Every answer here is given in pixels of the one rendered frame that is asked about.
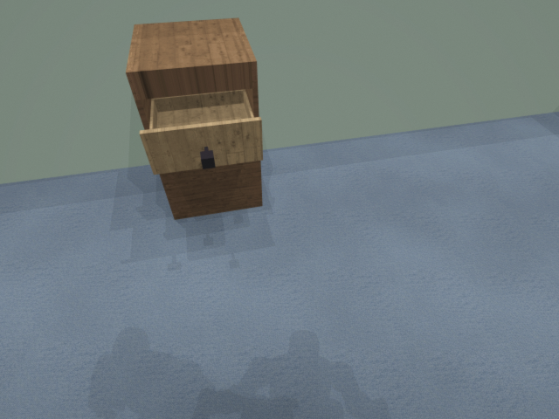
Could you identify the handle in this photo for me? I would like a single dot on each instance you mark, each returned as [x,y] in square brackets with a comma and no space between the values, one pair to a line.
[207,158]

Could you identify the cabinet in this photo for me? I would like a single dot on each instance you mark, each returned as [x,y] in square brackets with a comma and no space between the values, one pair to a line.
[193,57]

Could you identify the drawer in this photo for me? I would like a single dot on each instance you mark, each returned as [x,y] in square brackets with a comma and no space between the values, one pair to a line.
[181,126]

